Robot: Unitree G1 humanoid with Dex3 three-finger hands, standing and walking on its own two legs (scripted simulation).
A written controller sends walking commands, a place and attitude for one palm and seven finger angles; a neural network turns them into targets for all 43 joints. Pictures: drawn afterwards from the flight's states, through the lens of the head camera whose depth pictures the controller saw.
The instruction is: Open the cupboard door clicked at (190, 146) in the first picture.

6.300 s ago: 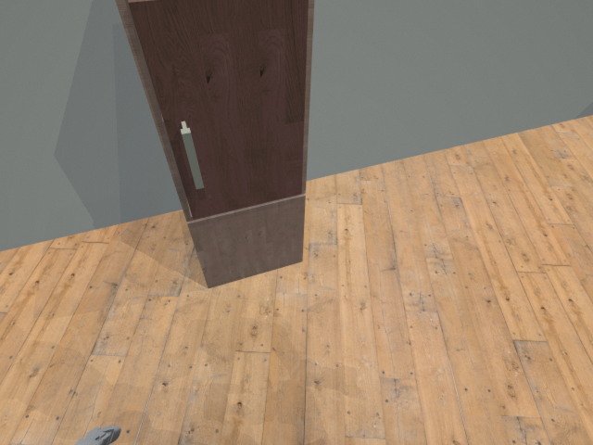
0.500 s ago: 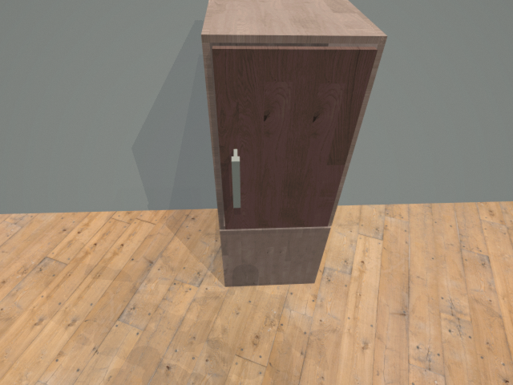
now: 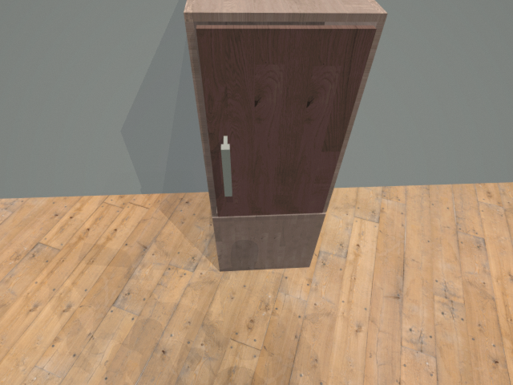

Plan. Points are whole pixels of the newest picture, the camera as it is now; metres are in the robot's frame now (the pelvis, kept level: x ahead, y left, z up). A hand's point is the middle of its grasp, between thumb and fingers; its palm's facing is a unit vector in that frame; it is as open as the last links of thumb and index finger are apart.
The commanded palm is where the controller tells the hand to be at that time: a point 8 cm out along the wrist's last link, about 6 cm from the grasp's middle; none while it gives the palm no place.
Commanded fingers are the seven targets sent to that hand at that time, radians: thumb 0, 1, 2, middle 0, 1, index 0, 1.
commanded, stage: shuffle to correct the standing spot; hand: left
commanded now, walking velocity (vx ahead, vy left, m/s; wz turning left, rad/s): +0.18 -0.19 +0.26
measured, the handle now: (227, 167) +0.66 +0.10 -0.10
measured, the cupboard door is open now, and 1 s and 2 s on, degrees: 0 0 0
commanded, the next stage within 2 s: come to a stop and stand still in 0.72 s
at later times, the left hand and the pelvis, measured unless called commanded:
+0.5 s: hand out of the picture +0.05 +0.08 -0.20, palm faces +0.11 -0.99 -0.05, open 7.4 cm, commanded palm none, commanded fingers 0.00 0.90 0.90 -0.20 -0.30 -0.20 -0.30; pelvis +0.10 -0.05 -0.01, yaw +4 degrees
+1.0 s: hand (249, 330) +0.26 +0.02 -0.17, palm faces +0.05 -0.97 -0.23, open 7.4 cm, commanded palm none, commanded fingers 0.00 0.90 0.90 -0.20 -0.30 -0.20 -0.30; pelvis +0.18 -0.16 -0.01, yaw +4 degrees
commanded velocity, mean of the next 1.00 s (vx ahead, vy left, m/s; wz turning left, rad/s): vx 0.05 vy -0.08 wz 0.03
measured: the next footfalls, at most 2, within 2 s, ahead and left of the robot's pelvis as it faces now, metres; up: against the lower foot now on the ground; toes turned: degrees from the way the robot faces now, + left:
right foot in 0.10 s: +0.09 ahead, -0.17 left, +0.00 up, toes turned -2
left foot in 0.40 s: +0.15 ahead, +0.03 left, +0.00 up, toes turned +14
